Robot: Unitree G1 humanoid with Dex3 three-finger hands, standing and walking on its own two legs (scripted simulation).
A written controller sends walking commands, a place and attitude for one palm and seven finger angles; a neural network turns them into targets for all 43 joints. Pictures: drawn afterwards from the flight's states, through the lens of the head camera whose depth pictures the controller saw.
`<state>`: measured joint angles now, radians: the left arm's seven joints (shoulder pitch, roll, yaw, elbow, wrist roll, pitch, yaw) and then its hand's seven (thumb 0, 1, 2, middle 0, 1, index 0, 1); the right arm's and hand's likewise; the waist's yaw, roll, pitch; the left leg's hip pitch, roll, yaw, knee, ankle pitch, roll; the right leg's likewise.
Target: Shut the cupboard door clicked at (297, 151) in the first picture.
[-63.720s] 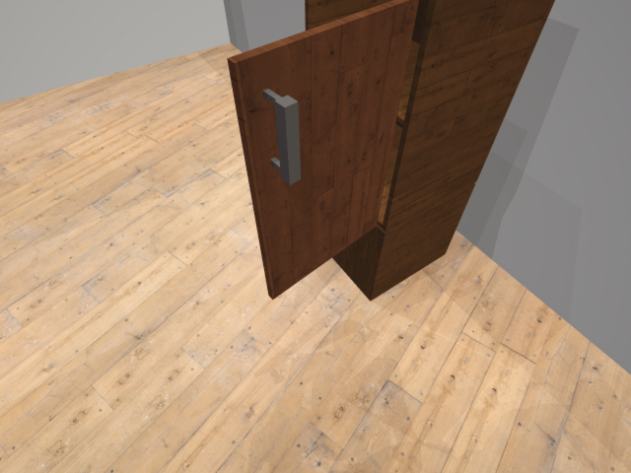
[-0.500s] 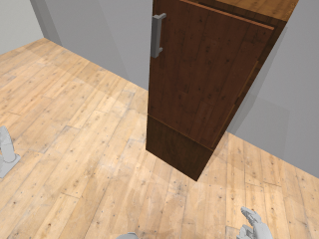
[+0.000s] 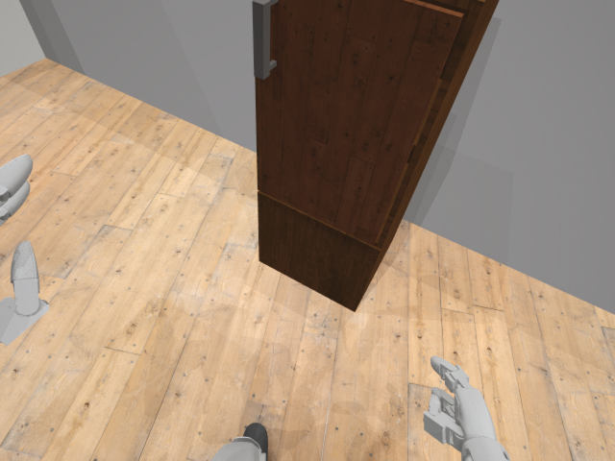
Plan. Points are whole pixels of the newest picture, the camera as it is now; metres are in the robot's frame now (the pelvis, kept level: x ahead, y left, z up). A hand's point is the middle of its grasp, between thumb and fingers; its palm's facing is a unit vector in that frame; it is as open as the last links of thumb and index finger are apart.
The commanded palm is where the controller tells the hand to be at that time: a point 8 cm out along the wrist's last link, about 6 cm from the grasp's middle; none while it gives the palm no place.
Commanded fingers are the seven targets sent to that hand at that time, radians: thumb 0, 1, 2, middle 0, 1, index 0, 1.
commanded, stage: stop stepping back and stand still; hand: left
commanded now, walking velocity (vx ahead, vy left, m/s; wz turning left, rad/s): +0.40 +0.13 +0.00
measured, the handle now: (267, 37) +0.83 +0.13 +0.14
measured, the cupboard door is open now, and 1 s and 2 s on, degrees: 0 0 0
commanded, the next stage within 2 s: let the arm hang, fingers relaxed in 0.68 s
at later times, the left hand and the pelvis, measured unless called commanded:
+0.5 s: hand out of the picture +0.13 +0.28 +0.18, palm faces +0.41 -0.77 -0.48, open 7.4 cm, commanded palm +0.08 +0.32 +0.19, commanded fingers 0.00 0.90 0.90 -0.20 -0.30 -0.20 -0.30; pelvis -0.05 +0.01 +0.01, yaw +1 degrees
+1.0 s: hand out of the picture +0.09 +0.26 -0.11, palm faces +0.08 -0.94 -0.32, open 7.4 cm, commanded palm none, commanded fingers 0.00 0.90 0.90 -0.20 -0.30 -0.20 -0.30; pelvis -0.07 +0.03 -0.01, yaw +4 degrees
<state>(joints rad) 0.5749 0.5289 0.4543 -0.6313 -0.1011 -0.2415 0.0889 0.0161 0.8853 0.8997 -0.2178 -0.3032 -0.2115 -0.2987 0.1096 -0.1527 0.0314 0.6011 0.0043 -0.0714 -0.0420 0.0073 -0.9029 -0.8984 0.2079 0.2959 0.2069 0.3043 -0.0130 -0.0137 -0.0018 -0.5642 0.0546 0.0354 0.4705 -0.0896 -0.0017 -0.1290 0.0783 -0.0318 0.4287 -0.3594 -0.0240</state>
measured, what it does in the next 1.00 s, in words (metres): steps on the spot: left foot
